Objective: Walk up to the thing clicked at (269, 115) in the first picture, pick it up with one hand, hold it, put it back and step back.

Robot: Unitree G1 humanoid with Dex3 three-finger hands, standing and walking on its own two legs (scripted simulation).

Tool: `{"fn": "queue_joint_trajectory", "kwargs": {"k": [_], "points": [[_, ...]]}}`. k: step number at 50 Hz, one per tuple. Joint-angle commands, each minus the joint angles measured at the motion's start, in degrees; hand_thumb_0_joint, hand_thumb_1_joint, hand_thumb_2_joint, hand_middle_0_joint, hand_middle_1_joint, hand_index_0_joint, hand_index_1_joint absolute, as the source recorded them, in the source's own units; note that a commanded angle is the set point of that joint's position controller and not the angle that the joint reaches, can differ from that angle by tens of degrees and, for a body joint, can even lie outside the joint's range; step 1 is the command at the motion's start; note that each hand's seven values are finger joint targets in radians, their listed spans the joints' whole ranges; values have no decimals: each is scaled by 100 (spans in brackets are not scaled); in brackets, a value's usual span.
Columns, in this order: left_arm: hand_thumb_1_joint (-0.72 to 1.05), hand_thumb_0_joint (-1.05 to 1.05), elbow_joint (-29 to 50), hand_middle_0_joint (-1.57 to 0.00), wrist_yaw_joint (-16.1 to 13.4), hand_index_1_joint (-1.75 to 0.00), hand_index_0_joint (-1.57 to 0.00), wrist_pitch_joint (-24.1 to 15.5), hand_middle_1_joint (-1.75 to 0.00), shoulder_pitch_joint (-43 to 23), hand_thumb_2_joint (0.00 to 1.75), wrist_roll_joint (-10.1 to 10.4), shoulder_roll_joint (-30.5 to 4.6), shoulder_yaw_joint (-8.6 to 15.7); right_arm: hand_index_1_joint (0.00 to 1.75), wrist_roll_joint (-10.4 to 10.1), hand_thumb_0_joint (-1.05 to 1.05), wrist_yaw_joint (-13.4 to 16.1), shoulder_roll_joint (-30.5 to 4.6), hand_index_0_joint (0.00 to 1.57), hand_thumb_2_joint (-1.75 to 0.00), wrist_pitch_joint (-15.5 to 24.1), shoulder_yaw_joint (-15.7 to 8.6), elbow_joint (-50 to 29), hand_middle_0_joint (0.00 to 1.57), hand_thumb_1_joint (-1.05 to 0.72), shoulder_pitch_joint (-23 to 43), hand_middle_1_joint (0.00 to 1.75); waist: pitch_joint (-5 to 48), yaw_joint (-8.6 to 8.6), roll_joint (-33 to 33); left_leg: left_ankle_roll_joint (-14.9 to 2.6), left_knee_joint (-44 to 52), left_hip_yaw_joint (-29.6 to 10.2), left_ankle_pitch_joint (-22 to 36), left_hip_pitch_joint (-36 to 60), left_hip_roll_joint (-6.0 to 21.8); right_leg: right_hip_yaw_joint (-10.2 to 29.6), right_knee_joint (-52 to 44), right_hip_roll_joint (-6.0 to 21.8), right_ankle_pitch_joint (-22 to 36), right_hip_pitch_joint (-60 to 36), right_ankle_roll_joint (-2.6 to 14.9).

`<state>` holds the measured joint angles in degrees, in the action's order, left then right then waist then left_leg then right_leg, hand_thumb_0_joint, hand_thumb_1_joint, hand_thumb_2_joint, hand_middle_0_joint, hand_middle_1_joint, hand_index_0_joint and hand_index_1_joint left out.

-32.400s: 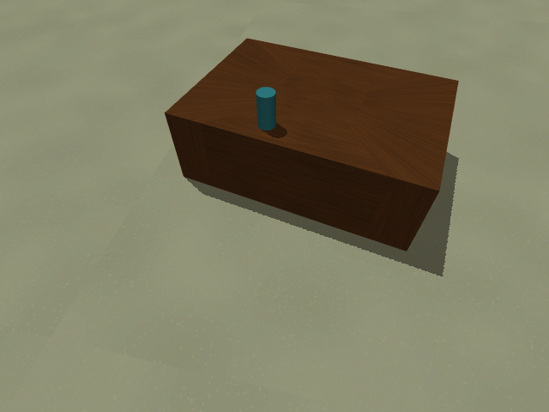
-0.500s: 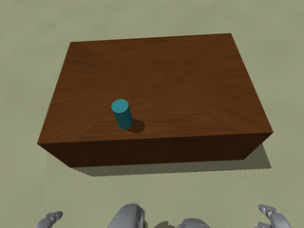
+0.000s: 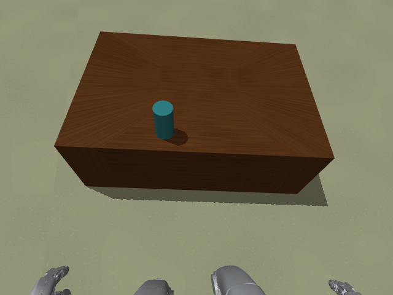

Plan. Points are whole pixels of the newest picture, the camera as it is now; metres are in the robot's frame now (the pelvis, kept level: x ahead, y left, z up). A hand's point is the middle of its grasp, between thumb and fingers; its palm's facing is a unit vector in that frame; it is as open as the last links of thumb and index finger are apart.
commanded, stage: step back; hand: left
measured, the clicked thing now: (163, 120) +0.73 +0.16 -0.30
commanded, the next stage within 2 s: none
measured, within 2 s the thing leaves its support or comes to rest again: neither
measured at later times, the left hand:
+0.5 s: hand out of the picture -0.05 +0.23 -0.13, palm faces +0.01 -0.89 -0.45, open 7.4 cm
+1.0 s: hand out of the picture -0.28 +0.21 -0.15, palm faces -0.01 -0.91 -0.42, open 7.4 cm
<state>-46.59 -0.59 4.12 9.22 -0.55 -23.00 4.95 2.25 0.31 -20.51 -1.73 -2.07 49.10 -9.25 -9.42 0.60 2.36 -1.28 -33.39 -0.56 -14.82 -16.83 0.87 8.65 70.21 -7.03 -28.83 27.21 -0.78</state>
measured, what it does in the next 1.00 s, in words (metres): walks backwards: right foot, then left foot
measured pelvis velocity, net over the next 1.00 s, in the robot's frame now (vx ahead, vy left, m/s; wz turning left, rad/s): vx -0.33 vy -0.06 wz -0.03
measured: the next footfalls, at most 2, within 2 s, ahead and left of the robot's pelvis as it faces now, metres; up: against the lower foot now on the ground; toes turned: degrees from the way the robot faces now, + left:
right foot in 0.20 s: -0.07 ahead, -0.16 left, +0.00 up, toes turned -1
left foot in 0.56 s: -0.16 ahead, +0.08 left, +0.00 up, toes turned +1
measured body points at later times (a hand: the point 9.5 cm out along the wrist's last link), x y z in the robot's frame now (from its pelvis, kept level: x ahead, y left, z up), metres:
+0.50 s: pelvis -0.16 -0.04 -0.01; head -0.10 -0.06 +0.44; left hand -0.05 +0.28 -0.10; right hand -0.06 -0.36 -0.14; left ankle -0.18 +0.09 -0.70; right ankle -0.11 -0.16 -0.73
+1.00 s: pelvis -0.33 -0.06 -0.01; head -0.29 -0.08 +0.44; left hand -0.27 +0.26 -0.12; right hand -0.19 -0.37 -0.13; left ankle -0.27 +0.08 -0.68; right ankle -0.33 -0.18 -0.73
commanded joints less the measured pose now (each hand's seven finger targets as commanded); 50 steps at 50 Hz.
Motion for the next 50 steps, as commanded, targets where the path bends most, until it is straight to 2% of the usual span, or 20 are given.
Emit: {"fn": "queue_joint_trajectory", "kwargs": {"k": [1,9,10,11,12,14,16,22,27,28,29,30,34,39,43,44,45,46,48,50], "points": [[90,0,474,-20,-43,-30,-20,-194,-30,106,90,-62,-948,297,30,-58,0,160,-1525,20,-90,188,-485,-553,20,-90,17,30,1092,-156,-1104,-1375,677,-1224,2682,1404,1487,33,-717,344,-114,219,-186],[90,0,-130,-20,8,-30,-20,-289,-30,1119,90,-97,-910,269,30,-119,0,90,-1724,20,-90,-56,-480,-739,20,-90,434,30,1558,213,-1235,-670,-22,-791,1281,172,1018,-949,-4646,589,1467,-1983,181],[90,0,-80,-20,11,-30,-20,-313,-30,999,90,-195,-1219,359,30,-155,0,78,-1464,20,-90,-59,-409,-771,20,-90,368,30,1316,142,-565,-327,-485,-724,298,-765,545,46,-4748,1118,1158,-2157,368],[90,0,88,-20,29,-30,-20,-292,-30,736,90,-165,-1934,537,30,-243,0,128,-1128,20,-90,-28,-352,-935,20,-90,669,30,969,334,1288,82,-1695,-302,-1495,-1587,-675,1798,-5203,2408,1286,-1471,1165],[90,0,304,-20,3,-30,-20,-299,-30,309,90,-222,-2231,554,30,-171,0,212,-1366,20,-90,-63,-458,-865,20,-90,736,30,582,435,1468,219,-3043,-811,-2137,-1295,-494,2664,-5571,3268,1215,-215,1876],[90,0,499,-20,-68,-30,-20,-358,-30,-446,90,-153,-1553,351,30,-265,0,190,-1432,20,-90,-38,-431,-561,20,-90,212,30,532,-114,425,119,-3620,-1166,-1517,-1274,-680,1019,-4803,2448,2728,-560,1407],[90,0,501,-20,-96,-30,-20,-359,-30,-504,90,-187,-1335,344,30,-247,0,196,-1299,20,-90,16,-362,-438,20,-90,-11,30,664,-150,647,184,-3637,-818,-1237,-1138,-740,246,-4418,1983,3224,-833,1131],[90,0,475,-20,-218,-30,-20,-303,-30,298,90,-169,-1279,319,30,-120,0,170,-1165,20,-90,60,-306,-568,20,-90,239,30,1044,390,857,272,-1818,-430,-1666,-1325,-363,444,-3955,2300,4472,-2527,1334],[90,0,652,-20,-164,-30,-20,-179,-30,-315,90,-33,-1326,244,30,-74,0,116,-1238,20,-90,74,-408,-170,20,-90,-659,30,1456,-87,678,56,879,164,91,340,-259,204,-3338,2120,3690,-1827,901],[90,0,673,-20,-139,-30,-20,-163,-30,-124,90,-32,-1127,152,30,-32,0,114,-1487,20,-90,77,-485,-200,20,-90,-546,30,1437,-5,61,-204,1041,-795,705,791,357,1,-2928,1728,2760,-1039,588],[90,0,735,-20,-143,-30,-20,-182,-30,-214,90,21,-932,87,30,-15,0,65,-2133,20,-90,45,-576,-336,20,-90,-222,30,1339,-28,-1392,-993,1235,-2455,1531,814,1664,-872,-1904,615,706,-30,201],[90,0,686,-20,-221,-30,-20,-166,-30,-632,90,-27,-1165,252,30,-44,0,29,-2400,20,-90,57,-623,-420,20,-90,-125,30,1206,-343,-1578,-1748,1471,-3211,1966,-152,2348,-434,-557,380,-1016,-340,104],[90,0,260,-20,-177,-30,-20,-144,-30,51,90,51,-1086,243,30,6,0,126,-1638,20,-90,59,-394,-501,20,-90,533,30,888,199,-859,-1256,883,-1347,2502,-89,1480,8,354,259,-224,-211,149],[90,0,207,-20,-104,-30,-20,-285,-30,120,90,-17,-928,144,30,21,0,71,-1530,20,-90,-39,-422,-512,20,-90,263,30,1139,-72,-1414,-1249,598,-1184,2201,1002,1340,-528,-2192,622,-154,-475,-69],[90,0,-318,-20,-121,-30,-20,-459,-30,723,90,-106,-926,140,30,-88,0,13,-1664,20,-90,-189,-436,-455,20,-90,356,30,1656,105,-1203,-784,-66,-835,1301,560,1007,-1159,-4881,471,1336,-1967,128],[90,0,-336,-20,-141,-30,-20,-508,-30,757,90,-189,-1170,212,30,-106,0,-5,-1378,20,-90,-180,-345,-482,20,-90,378,30,1470,145,-675,-490,-499,-714,343,-395,712,-326,-4895,891,1316,-2351,259],[90,0,-254,-20,-134,-30,-20,-515,-30,645,90,-241,-1851,394,30,-169,0,-2,-1050,20,-90,-130,-261,-678,20,-90,660,30,1144,273,930,-28,-1316,-439,-1152,-1818,-383,1629,-5136,2158,1001,-2303,852],[90,0,-59,-20,-148,-30,-20,-506,-30,266,90,-247,-2321,475,30,-103,0,81,-1281,20,-90,-188,-373,-689,20,-90,823,30,753,505,1284,213,-2629,-964,-2057,-1288,-355,2734,-5548,3367,840,-597,1832],[90,0,107,-20,-209,-30,-20,-561,-30,-571,90,-165,-1718,316,30,-178,0,55,-1478,20,-90,-180,-445,-402,20,-90,407,30,454,-132,107,172,-3615,-1421,-1427,-1193,-435,1377,-4962,2748,1969,-495,1542],[90,0,29,-20,-190,-30,-20,-576,-30,-358,90,-191,-1419,273,30,-173,0,48,-1337,20,-90,-83,-392,-278,20,-90,213,30,730,-82,296,224,-3362,-864,-1179,-1076,-497,442,-4537,2140,2231,-942,1250]]}}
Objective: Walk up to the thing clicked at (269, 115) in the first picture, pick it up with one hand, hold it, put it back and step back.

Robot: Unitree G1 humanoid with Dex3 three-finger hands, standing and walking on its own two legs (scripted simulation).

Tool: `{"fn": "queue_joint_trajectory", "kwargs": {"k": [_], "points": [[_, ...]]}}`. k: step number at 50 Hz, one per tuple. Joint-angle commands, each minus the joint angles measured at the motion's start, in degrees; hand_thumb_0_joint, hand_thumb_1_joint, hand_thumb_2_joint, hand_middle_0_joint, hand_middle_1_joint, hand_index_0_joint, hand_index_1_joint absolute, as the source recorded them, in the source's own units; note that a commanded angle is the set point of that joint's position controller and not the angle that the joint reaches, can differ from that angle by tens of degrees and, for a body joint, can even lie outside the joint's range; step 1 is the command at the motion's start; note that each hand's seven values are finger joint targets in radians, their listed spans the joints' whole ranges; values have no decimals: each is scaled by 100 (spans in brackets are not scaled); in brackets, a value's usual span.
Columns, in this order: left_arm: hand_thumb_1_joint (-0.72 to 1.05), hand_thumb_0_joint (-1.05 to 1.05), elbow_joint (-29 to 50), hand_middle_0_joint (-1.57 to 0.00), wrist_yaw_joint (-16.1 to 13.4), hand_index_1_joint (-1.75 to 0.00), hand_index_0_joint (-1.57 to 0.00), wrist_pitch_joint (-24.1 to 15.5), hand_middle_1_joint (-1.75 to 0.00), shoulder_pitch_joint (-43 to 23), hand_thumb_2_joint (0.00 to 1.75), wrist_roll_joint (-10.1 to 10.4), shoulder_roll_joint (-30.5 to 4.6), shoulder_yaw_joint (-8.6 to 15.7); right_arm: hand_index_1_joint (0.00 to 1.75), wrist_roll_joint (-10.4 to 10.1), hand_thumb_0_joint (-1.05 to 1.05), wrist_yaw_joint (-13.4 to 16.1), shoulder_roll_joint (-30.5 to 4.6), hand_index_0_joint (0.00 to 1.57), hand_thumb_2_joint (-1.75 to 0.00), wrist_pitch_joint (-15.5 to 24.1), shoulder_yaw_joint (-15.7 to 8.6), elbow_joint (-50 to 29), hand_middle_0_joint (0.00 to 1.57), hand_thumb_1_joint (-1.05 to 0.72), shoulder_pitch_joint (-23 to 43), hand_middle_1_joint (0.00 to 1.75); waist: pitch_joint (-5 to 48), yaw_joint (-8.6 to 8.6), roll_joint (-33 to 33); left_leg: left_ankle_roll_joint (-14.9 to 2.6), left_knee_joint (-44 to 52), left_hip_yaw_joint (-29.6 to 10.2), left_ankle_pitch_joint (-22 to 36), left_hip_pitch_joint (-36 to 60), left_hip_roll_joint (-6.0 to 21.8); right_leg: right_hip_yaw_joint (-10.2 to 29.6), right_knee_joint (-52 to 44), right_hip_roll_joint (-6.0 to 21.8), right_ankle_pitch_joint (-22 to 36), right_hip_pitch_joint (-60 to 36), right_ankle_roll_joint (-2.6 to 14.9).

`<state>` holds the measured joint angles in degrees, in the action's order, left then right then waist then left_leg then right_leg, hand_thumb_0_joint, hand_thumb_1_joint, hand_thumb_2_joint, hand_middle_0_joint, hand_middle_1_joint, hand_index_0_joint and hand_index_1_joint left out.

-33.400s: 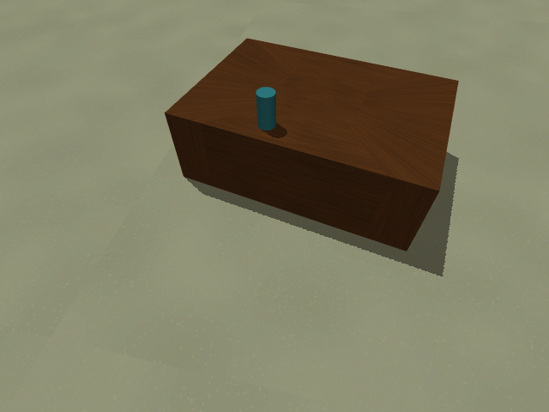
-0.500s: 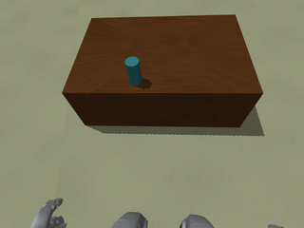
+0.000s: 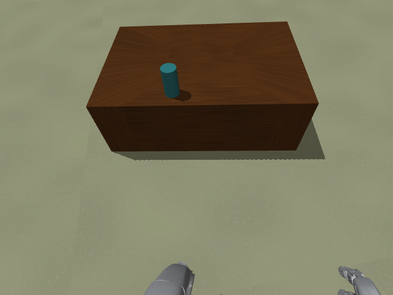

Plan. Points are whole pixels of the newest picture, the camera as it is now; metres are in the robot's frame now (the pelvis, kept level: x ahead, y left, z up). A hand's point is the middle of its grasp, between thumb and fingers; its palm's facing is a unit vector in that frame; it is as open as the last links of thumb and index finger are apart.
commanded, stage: step back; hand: left
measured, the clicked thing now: (170, 81) +1.04 +0.25 -0.29
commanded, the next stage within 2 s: stand in 1.04 s
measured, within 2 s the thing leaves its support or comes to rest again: neither
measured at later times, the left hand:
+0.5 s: hand out of the picture -0.01 +0.27 -0.14, palm faces +0.08 -0.92 -0.38, open 7.4 cm
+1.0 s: hand out of the picture +0.08 +0.30 -0.14, palm faces +0.08 -0.92 -0.38, open 7.4 cm
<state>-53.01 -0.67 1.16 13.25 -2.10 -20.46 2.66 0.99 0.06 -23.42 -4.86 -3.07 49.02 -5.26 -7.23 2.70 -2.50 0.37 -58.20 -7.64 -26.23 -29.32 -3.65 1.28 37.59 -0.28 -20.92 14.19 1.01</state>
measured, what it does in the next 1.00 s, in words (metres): steps on the spot: left foot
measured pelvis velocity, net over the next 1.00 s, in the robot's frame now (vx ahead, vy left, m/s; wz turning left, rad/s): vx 0.00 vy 0.03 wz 0.07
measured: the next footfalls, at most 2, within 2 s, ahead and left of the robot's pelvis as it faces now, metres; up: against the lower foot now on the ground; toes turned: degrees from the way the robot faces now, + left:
left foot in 0.18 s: +0.03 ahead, +0.15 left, +0.00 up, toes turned +5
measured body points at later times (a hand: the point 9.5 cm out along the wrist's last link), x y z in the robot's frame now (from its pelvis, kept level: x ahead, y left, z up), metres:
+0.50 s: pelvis -0.04 +0.00 +0.01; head -0.04 +0.00 +0.46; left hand -0.01 +0.32 -0.11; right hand +0.05 -0.30 -0.13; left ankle -0.04 +0.14 -0.70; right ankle -0.02 -0.11 -0.72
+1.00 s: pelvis +0.00 +0.03 +0.01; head +0.02 +0.03 +0.46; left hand +0.07 +0.35 -0.11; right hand +0.14 -0.26 -0.12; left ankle -0.01 +0.15 -0.72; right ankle -0.02 -0.10 -0.72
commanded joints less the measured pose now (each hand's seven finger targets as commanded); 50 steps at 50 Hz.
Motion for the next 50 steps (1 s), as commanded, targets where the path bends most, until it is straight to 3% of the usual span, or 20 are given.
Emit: {"fn": "queue_joint_trajectory", "kwargs": {"k": [1,5,8,9,10,11,13,19,20,21,22,24,30,32,33,34,35,38,40,50], "points": [[90,0,655,-20,-168,-30,-20,-295,-30,-633,90,-52,-1665,500,30,-2,0,54,-1022,20,-90,253,-275,-251,20,-90,-188,30,542,-174,934,109,-624,-30,-42,247,75,1084,-1336,1388,1035,280,1022],[90,0,519,-20,-101,-30,-20,-277,-30,-212,90,-99,-1773,562,30,98,0,-37,-931,20,-90,360,-267,-245,20,-90,117,30,419,166,1346,95,1473,450,-448,312,342,1319,-1528,1443,-760,-280,978],[90,0,532,-20,-18,-30,-20,-179,-30,-540,90,-38,-1625,440,30,84,0,-38,-868,20,-90,500,-328,259,20,-90,-604,30,617,-203,1067,-50,3459,896,482,2151,91,884,-1036,1198,-912,616,678],[90,0,493,-20,-4,-30,-20,-149,-30,-293,90,-31,-1336,323,30,143,0,-14,-1035,20,-90,534,-407,357,20,-90,-715,30,674,-236,478,-163,3557,357,305,2819,316,599,-487,931,-1026,1294,484],[90,0,549,-20,24,-30,-20,-150,-30,-381,90,79,-977,198,30,193,0,9,-1431,20,-90,586,-442,287,20,-90,-721,30,685,-353,-823,-687,4391,-2038,-1464,2613,1685,81,486,263,-1248,2101,37],[90,0,406,-20,-16,-30,-20,-144,-30,-765,90,71,-1502,381,30,140,0,-16,-1839,20,-90,597,-472,221,20,-90,-526,30,361,-496,-635,-1336,4802,-2764,-2677,1010,2297,159,1278,209,-1491,1330,-18],[90,0,290,-20,74,-30,-20,-176,-30,-500,90,122,-1374,356,30,162,0,2,-1345,20,-90,703,-317,161,20,-90,59,30,145,-111,-99,-1109,4497,-1763,-1612,1063,1843,421,1315,340,-735,1086,26],[90,0,-153,-20,79,-30,-20,-340,-30,-11,90,20,-1205,400,30,97,0,-55,-982,20,-90,555,-231,249,20,-90,-20,30,476,23,-403,-473,3477,-259,-590,384,1115,-220,-1406,-59,220,-1159,103],[90,0,-158,-20,33,-30,-20,-379,-30,60,90,-27,-1416,463,30,61,0,-49,-748,20,-90,555,-160,221,20,-90,-48,30,529,80,193,-249,2802,-22,-400,-75,793,827,-1754,453,-351,-1396,287],[90,0,-195,-20,20,-30,-20,-403,-30,137,90,-44,-1857,531,30,44,0,-20,-659,20,-90,546,-155,208,20,-90,12,30,417,157,1031,-118,1787,266,-641,-331,204,2381,-2418,1420,-2057,-916,698],[90,0,-64,-20,27,-30,-20,-431,-30,-240,90,-69,-2038,563,30,67,0,12,-881,20,-90,535,-229,284,20,-90,-70,30,38,58,1057,-49,995,202,-593,-75,300,2953,-2714,2123,-2699,-91,1123],[90,0,51,-20,-6,-30,-20,-482,-30,-428,90,-6,-1699,479,30,23,0,-3,-910,20,-90,589,-224,390,20,-90,-283,30,-61,-73,576,-71,949,-80,-159,-18,463,2382,-2396,1909,-1287,-146,1091],[90,0,98,-20,58,-30,-20,-395,-30,-808,90,51,-1494,333,30,89,0,-35,-696,20,-90,707,-250,679,20,-90,-737,30,676,-362,966,-40,3157,890,899,1801,280,667,-1310,1219,976,120,659],[90,0,126,-20,68,-30,-20,-358,-30,-642,90,92,-1104,183,30,166,0,36,-880,20,-90,751,-322,707,20,-90,-731,30,929,-372,237,-220,3744,-4,1466,2532,884,175,-349,776,1527,521,309],[90,0,83,-20,74,-30,-20,-309,-30,-582,90,190,-888,103,30,153,0,49,-1181,20,-90,778,-323,592,20,-90,-381,30,900,-216,-565,-644,4128,-1341,867,2328,1744,-165,70,177,228,906,2],[90,0,-54,-20,34,-30,-20,-271,-30,-647,90,178,-1208,221,30,108,0,25,-1421,20,-90,752,-348,570,20,-90,-234,30,737,-242,-449,-1161,4140,-1528,386,1569,2110,-113,301,171,-873,397,5],[90,0,-85,-20,37,-30,-20,-286,-30,-638,90,144,-1234,199,30,115,0,14,-1344,20,-90,738,-333,552,20,-90,-61,30,662,-202,-294,-1198,4058,-1353,483,1508,2052,-55,159,213,-913,294,45],[90,0,-331,-20,9,-30,-20,-395,-30,-355,90,146,-1127,174,30,59,0,19,-1019,20,-90,704,-205,567,20,-90,276,30,709,12,-535,-516,3380,-240,2370,1351,1410,20,-1310,319,832,-612,57],[90,0,-384,-20,-8,-30,-20,-438,-30,-415,90,141,-1421,235,30,-10,0,24,-831,20,-90,688,-142,596,20,-90,214,30,939,-109,-96,-209,2990,205,2245,1267,924,588,-1265,682,1681,-933,221],[90,0,-403,-20,-77,-30,-20,-383,-30,-848,90,152,-1374,194,30,-20,0,73,-827,20,-90,659,-181,847,20,-90,281,30,1240,-193,416,-329,2827,519,3513,1949,968,309,-845,729,2982,-992,196]]}}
